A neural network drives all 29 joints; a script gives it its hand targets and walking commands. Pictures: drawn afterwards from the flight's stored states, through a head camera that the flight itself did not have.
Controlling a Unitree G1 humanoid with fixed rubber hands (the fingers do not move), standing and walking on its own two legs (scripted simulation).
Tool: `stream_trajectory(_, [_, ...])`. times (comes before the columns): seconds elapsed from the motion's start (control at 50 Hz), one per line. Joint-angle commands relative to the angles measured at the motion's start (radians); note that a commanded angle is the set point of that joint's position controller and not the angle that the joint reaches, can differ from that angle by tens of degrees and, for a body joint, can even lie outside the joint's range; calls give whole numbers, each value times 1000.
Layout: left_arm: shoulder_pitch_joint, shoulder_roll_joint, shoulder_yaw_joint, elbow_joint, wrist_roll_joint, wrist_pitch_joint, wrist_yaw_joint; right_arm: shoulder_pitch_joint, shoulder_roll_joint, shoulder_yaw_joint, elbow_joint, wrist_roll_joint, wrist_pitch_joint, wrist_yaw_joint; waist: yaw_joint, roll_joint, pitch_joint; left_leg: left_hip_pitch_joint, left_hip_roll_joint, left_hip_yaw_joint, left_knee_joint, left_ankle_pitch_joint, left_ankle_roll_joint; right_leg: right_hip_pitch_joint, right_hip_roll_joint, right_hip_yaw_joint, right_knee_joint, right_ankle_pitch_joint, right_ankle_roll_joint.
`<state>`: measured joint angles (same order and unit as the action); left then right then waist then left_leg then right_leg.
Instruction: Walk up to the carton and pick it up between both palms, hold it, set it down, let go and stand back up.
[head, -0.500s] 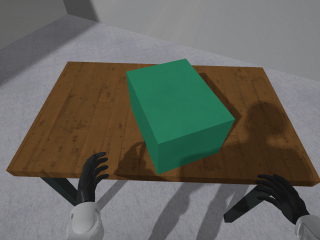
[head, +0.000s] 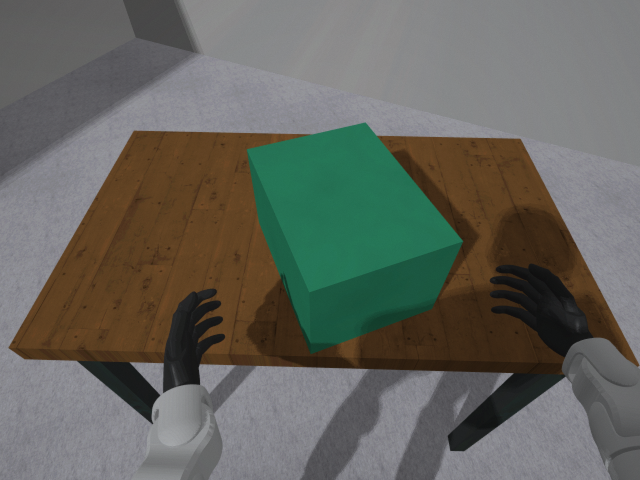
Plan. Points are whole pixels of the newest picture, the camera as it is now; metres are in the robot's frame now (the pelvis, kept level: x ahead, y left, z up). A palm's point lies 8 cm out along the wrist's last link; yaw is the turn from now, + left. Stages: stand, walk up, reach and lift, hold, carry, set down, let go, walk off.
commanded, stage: reach and lift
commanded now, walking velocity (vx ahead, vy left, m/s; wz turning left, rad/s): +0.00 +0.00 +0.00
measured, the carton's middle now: (340, 229) +0.45 -0.02 +0.03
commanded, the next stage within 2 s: none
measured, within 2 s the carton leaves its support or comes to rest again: neither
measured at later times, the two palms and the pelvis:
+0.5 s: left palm (184, 316) +0.25 +0.16 +0.12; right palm (537, 262) +0.34 -0.25 +0.09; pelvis -0.01 -0.01 +0.00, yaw +0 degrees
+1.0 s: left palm (177, 268) +0.30 +0.17 +0.14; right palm (505, 204) +0.41 -0.22 +0.12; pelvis +0.00 -0.01 +0.00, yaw +0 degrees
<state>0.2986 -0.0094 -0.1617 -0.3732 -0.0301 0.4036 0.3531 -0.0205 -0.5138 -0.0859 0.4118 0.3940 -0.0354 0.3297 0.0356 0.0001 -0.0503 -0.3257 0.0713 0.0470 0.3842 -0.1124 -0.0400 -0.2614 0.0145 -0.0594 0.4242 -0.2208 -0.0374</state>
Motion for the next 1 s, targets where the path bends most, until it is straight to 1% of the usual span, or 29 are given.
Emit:
stream_trajectory(0.0, [-294,-63,47,-262,-24,4,13,-228,-375,-67,-105,98,-28,-36,-3,-94,-209,432,-12,-63,-5,149,19,-112,54,66,-126,197,-37])
stream_trajectory(0.04, [-306,-72,56,-256,-23,22,11,-229,-352,-60,-76,100,-24,-47,-8,-72,-229,464,-10,-65,0,156,16,-113,56,61,-133,210,-43])
stream_trajectory(0.08, [-343,-62,76,-278,-36,46,7,-286,-374,-61,-123,96,-12,-60,-1,-103,-239,455,-16,-55,10,238,18,-92,63,66,-129,253,-42])
stream_trajectory(0.12, [-346,-66,95,-256,-32,64,5,-286,-366,-43,-115,97,-2,-73,6,-94,-218,449,-22,-43,10,256,16,-84,65,68,-130,273,-39])
stream_trajectory(0.2, [-436,-36,140,-266,-31,112,13,-387,-356,-22,-144,109,33,-95,31,-97,-234,435,-24,-30,-1,247,19,-47,66,79,-132,253,-36])
stream_trajectory(0.24, [-474,-26,150,-253,-45,131,20,-406,-363,-36,-124,98,51,-101,25,-86,-216,428,-19,-37,-7,212,19,-81,62,77,-135,212,-28])
stream_trajectory(0.26, [-466,-26,150,-236,-54,141,17,-405,-356,-18,-111,99,59,-105,22,-121,-202,409,-21,-29,-10,213,24,-66,65,79,-139,229,-25])
stream_trajectory(0.28, [-551,-26,160,-244,-57,150,18,-504,-357,-17,-148,98,72,-110,45,-104,-249,416,-17,-33,-10,208,27,-71,61,81,-133,223,-30])
stream_trajectory(0.3, [-519,-10,173,-235,-58,171,19,-482,-357,-20,-133,93,85,-116,51,-114,-214,395,-22,-23,-18,184,30,-70,63,83,-133,210,-20])
stream_trajectory(0.32, [-565,-11,172,-214,-61,181,20,-511,-357,-25,-117,86,97,-120,25,-127,-207,394,-20,-30,-25,162,28,-66,66,82,-140,201,-25])
stream_trajectory(0.36, [-649,-2,190,-240,-63,207,24,-599,-357,-25,-137,95,117,-127,51,-86,-248,398,-19,-23,-29,141,23,-67,62,85,-138,180,-21])
stream_trajectory(0.38, [-631,-9,175,-210,-67,229,26,-547,-347,-22,-77,92,137,-126,29,-74,-210,397,-22,-28,-30,147,21,-70,64,78,-141,181,-25])
stream_trajectory(0.4, [-679,-15,188,-217,-62,244,29,-605,-351,-23,-72,96,146,-127,45,-59,-234,409,-15,-31,-33,127,18,-84,60,85,-144,165,-27])
stream_trajectory(0.42, [-647,-19,203,-149,-48,264,23,-595,-337,9,-32,86,168,-126,54,-94,-191,394,-10,-32,-45,141,23,-67,64,83,-152,174,-27])
stream_trajectory(0.44, [-678,-35,179,-120,-58,276,20,-612,-345,0,11,82,177,-125,22,-73,-181,399,-6,-44,-47,102,17,-94,62,84,-159,153,-33])
stream_trajectory(0.46, [-723,-13,205,-115,-59,293,17,-675,-345,9,-17,78,191,-129,52,-100,-196,381,-5,-36,-54,79,25,-76,59,90,-156,137,-28])
stream_trajectory(0.5, [-735,11,234,-71,-45,312,16,-695,-332,7,11,62,205,-136,61,-107,-205,350,-12,-30,-62,53,35,-55,56,100,-156,130,-19])
stream_trajectory(0.52, [-771,10,222,-94,-49,318,21,-694,-343,-6,43,56,214,-138,44,-81,-232,370,-6,-42,-68,42,24,-63,60,89,-154,127,-22])
stream_trajectory(0.54, [-813,4,226,-59,-59,330,19,-755,-345,-8,45,49,222,-137,61,-88,-218,343,-7,-42,-71,27,30,-75,52,95,-154,100,-20])
stream_trajectory(0.58, [-889,13,235,-77,-65,331,20,-824,-337,-1,33,57,228,-139,62,-76,-262,342,-9,-37,-61,56,28,-57,54,94,-141,131,-16])
stream_trajectory(0.6, [-840,13,232,-53,-61,342,17,-792,-334,20,35,52,231,-140,65,-102,-260,360,-7,-42,-49,108,29,-52,60,93,-137,183,-16])
stream_trajectory(0.66, [-868,9,233,-58,-58,347,2,-813,-351,12,98,54,236,-146,55,-47,-271,387,-12,-40,-28,204,13,-51,61,80,-137,223,-17])
stream_trajectory(0.68, [-913,13,235,-42,-56,350,0,-844,-348,2,116,50,237,-146,46,-34,-291,379,-13,-36,-32,181,9,-45,59,81,-144,220,-22])
stream_trajectory(0.72, [-933,33,253,-11,-44,348,-3,-884,-346,16,117,40,237,-144,57,-72,-305,366,-11,-36,-40,147,20,-44,68,75,-142,193,-17])
stream_trajectory(0.78, [-955,30,275,-21,-43,347,-5,-937,-339,32,93,53,240,-154,97,-65,-330,347,-20,-25,-22,230,14,-4,65,84,-127,254,-6])
stream_trajectory(0.8, [-954,23,262,-7,-52,345,-8,-908,-331,33,124,51,241,-156,79,-61,-329,365,-21,-28,-17,242,14,-7,62,83,-130,266,-7])
stream_trajectory(0.86, [-980,27,254,39,-63,347,-19,-965,-340,34,154,33,248,-153,81,-81,-332,349,-13,-28,-27,210,16,-24,70,69,-130,249,-3])
stream_trajectory(0.88, [-1000,52,272,31,-49,344,-19,-991,-339,32,131,36,245,-157,99,-81,-357,352,-14,-24,-20,229,17,-11,69,74,-125,269,-2])
stream_trajectory(0.98, [-1072,47,269,74,-76,336,-24,-1067,-322,36,178,26,253,-156,107,-87,-353,305,-18,-21,-26,212,17,-15,65,79,-128,252,0])
